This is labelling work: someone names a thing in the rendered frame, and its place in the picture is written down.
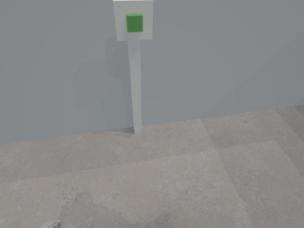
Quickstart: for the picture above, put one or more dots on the panel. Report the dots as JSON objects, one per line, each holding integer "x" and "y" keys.
{"x": 121, "y": 9}

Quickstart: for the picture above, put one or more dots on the button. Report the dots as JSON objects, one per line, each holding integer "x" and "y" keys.
{"x": 134, "y": 22}

